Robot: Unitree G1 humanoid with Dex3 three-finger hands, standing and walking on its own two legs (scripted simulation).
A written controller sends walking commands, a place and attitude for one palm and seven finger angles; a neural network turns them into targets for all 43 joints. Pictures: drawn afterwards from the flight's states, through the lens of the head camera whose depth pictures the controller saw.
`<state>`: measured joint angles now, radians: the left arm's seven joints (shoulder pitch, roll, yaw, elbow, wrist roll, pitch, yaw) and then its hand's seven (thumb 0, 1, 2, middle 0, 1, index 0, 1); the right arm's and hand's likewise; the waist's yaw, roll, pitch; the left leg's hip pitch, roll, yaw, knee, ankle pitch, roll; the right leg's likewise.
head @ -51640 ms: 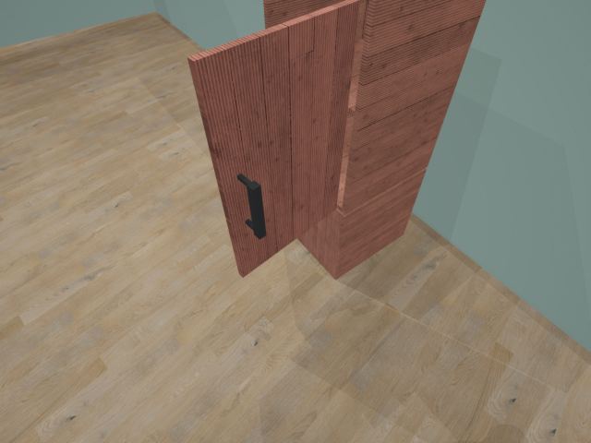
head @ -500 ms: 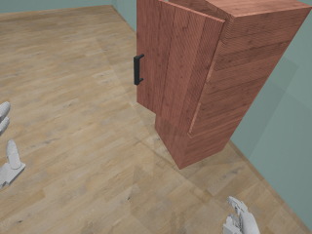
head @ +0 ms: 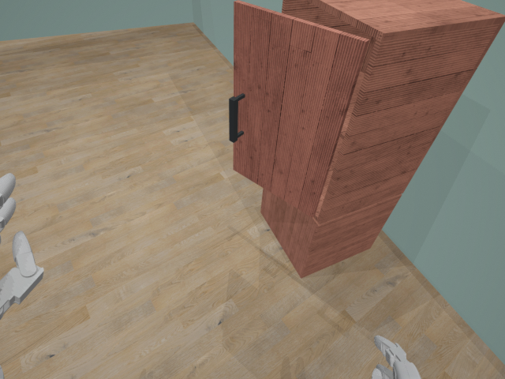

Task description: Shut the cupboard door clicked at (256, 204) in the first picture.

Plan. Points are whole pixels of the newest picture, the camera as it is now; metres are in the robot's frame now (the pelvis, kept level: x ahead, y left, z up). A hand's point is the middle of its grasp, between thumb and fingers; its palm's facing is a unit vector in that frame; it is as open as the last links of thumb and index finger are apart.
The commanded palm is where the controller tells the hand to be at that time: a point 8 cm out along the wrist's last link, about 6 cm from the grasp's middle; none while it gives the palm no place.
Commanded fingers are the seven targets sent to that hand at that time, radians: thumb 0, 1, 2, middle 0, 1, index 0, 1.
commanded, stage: stop stepping back and stand still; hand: left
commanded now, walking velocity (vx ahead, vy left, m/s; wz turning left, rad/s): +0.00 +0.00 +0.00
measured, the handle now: (237, 118) +0.89 +0.09 -0.08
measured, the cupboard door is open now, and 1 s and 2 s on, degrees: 26 26 26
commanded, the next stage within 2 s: let the arm hang, fingers relaxed in 0.12 s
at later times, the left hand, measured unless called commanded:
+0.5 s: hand out of the picture +0.06 +0.17 -0.16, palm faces -0.05 -0.98 -0.17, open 7.4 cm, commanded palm none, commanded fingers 0.00 0.90 0.90 -0.20 -0.30 -0.20 -0.30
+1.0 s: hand out of the picture -0.02 +0.19 -0.17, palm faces +0.00 -0.97 -0.23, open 7.4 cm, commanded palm none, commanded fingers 0.00 0.90 0.90 -0.20 -0.30 -0.20 -0.30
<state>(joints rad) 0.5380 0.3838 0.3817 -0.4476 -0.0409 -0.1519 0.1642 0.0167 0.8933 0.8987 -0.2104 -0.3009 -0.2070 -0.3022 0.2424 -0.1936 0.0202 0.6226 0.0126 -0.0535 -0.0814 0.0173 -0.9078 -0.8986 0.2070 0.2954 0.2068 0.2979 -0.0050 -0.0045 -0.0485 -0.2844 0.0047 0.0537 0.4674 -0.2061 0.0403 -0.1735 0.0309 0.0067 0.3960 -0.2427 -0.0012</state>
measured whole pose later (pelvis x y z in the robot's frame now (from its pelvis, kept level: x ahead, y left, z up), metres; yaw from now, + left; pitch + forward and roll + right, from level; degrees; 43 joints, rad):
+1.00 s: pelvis -0.01 +0.00 +0.00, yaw -1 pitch -1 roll +0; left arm 0.33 0.18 0.00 1.12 0.01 0.01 0.03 0.01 0.92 0.90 -0.20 -0.30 -0.19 -0.30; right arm 0.29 -0.16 0.00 1.10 -0.02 0.01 -0.03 0.01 -0.91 -0.90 0.21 0.29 0.20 0.30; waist -0.01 0.03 0.00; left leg -0.22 -0.01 0.08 0.41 -0.17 0.04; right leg -0.15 0.02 0.03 0.42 -0.24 -0.01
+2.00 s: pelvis +0.01 -0.02 +0.00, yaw -1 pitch -1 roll +0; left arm 0.27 0.18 0.00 1.13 0.01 -0.01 0.02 0.00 0.91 0.90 -0.20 -0.30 -0.20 -0.30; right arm 0.25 -0.19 -0.01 1.12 -0.02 0.00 -0.04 0.01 -0.91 -0.90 0.20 0.29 0.20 0.30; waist -0.01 0.00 0.02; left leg -0.17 0.01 0.07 0.37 -0.18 0.02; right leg -0.09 0.03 0.02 0.36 -0.25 -0.03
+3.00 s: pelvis +0.02 -0.06 +0.00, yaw +32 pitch +1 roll +3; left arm 0.22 0.18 0.04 0.88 0.03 0.02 0.03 0.01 0.91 0.90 -0.20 -0.30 -0.20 -0.30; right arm 0.17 -0.27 -0.10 0.91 -0.02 0.08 0.02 0.01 -0.91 -0.90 0.20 0.29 0.20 0.30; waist -0.04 0.02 0.10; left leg -0.52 0.00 -0.01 1.11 -0.43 -0.06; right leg -0.20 -0.08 -0.12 0.52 -0.34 -0.02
